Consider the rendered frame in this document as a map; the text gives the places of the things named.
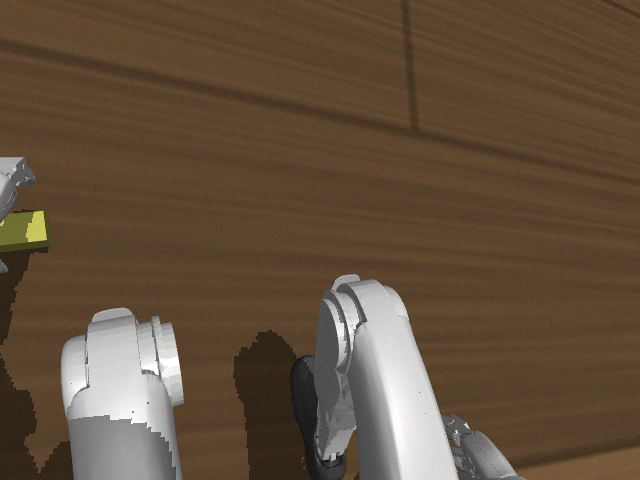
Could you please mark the small box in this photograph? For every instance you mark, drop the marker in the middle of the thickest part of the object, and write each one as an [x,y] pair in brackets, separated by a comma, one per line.
[20,231]

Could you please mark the right robot hand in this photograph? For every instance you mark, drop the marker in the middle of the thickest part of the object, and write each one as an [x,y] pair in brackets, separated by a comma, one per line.
[478,456]

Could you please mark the left robot hand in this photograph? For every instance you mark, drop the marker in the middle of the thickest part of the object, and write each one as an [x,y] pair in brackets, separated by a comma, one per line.
[13,173]

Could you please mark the right robot foot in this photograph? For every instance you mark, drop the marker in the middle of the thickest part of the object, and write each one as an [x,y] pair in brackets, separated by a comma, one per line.
[305,402]

